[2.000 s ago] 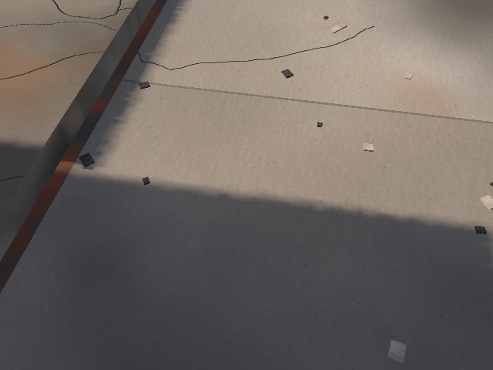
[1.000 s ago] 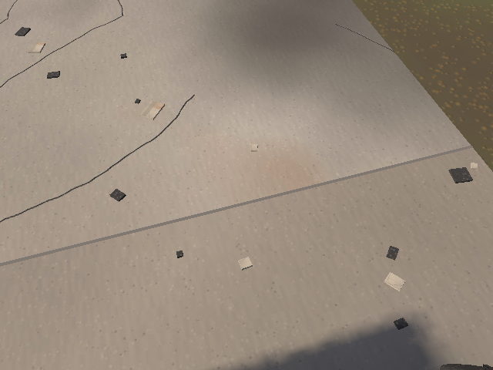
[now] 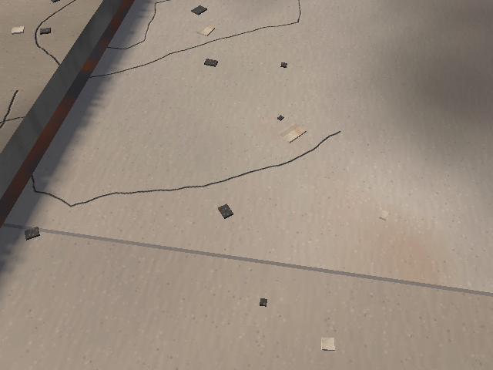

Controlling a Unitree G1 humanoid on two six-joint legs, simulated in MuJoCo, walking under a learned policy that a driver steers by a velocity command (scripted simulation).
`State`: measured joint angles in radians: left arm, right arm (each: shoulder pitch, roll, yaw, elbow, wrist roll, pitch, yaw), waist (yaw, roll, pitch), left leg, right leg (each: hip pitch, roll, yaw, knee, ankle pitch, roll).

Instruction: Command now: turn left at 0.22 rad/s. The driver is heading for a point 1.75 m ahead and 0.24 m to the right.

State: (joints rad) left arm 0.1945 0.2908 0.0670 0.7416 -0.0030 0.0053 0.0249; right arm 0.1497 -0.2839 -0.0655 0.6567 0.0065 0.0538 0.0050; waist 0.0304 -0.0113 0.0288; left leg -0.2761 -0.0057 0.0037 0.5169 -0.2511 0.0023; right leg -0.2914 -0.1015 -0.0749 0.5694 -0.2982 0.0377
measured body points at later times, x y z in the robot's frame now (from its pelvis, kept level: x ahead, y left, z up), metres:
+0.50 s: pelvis -0.01 +0.00 +0.00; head +0.00 -0.01 +0.45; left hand +0.09 +0.27 -0.12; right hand +0.13 -0.25 -0.12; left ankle +0.00 +0.11 -0.73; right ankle -0.01 -0.14 -0.73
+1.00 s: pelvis +0.00 -0.01 +0.00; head +0.00 -0.01 +0.45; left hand +0.05 +0.25 -0.14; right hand +0.07 -0.26 -0.14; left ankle +0.00 +0.12 -0.73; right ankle -0.01 -0.14 -0.73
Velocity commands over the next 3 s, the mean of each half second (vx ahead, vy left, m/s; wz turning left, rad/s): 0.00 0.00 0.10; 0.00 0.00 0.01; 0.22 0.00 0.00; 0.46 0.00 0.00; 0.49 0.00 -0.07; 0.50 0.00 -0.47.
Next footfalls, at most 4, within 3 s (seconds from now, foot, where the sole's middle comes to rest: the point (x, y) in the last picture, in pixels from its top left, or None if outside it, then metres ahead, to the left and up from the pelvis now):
0.30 right None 0.03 -0.14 -0.77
1.76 right None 0.42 -0.12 -0.77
2.34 left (220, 279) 0.73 0.12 -0.77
2.90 right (304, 206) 1.00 -0.14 -0.77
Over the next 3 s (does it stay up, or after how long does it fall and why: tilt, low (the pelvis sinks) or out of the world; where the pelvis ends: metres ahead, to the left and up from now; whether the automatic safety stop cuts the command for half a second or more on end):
stays up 0.92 -0.05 -0.01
